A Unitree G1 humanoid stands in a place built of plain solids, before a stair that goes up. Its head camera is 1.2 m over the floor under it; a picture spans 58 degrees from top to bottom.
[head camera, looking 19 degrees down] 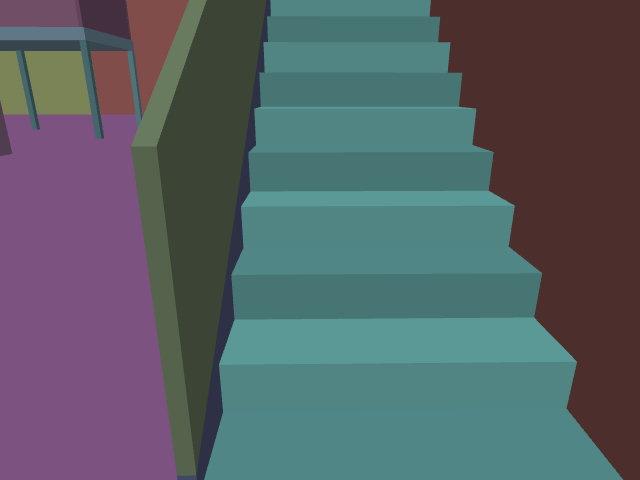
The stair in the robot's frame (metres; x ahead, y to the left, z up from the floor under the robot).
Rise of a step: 0.19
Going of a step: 0.29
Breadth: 1.16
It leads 1 degrees to the left of straight ahead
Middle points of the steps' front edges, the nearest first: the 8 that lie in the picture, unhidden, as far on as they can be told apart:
1.19 -0.25 0.37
1.48 -0.25 0.56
1.77 -0.25 0.74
2.06 -0.24 0.93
2.35 -0.24 1.12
2.64 -0.23 1.30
2.93 -0.23 1.49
3.22 -0.23 1.67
